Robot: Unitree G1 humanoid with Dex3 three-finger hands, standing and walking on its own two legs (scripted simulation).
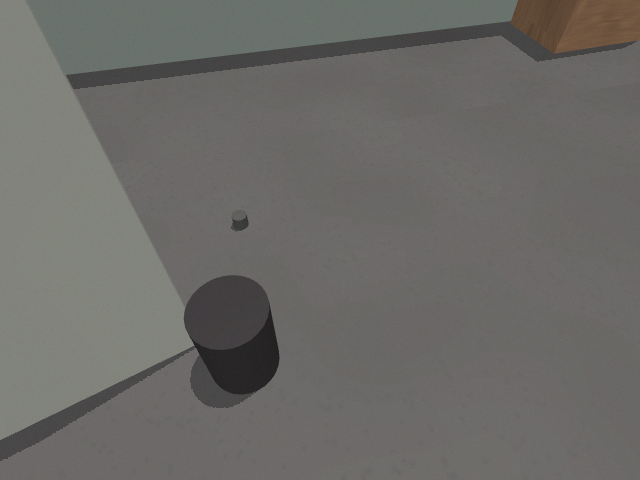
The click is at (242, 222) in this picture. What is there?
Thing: low tin
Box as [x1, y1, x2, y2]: [232, 210, 248, 229]
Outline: 234,211 232,213 234,226 237,229 245,228 248,224 245,212 242,210
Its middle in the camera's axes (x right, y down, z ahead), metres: -0.32 -0.09 +1.69
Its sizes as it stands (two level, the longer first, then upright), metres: 0.063 0.063 0.059
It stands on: the floor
